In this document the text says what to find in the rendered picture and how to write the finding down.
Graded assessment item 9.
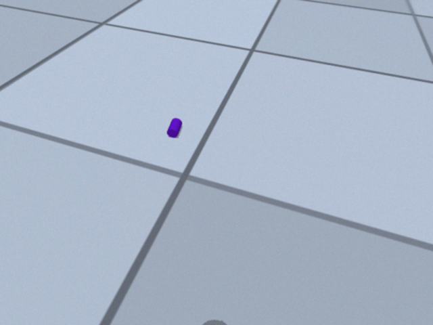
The can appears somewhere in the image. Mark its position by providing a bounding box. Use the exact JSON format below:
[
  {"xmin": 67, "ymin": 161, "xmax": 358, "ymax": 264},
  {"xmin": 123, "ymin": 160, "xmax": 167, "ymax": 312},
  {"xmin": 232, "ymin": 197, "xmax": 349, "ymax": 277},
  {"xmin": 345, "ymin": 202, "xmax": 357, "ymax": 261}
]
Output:
[{"xmin": 167, "ymin": 118, "xmax": 182, "ymax": 137}]

